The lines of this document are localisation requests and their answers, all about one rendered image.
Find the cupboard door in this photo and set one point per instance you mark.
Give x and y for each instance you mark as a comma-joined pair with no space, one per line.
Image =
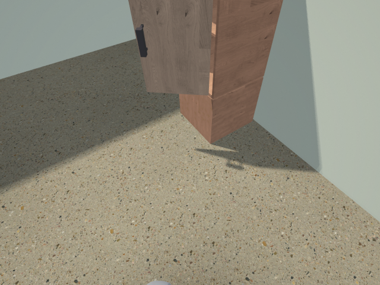
178,38

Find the handle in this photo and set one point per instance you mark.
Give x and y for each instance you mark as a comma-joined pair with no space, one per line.
141,41

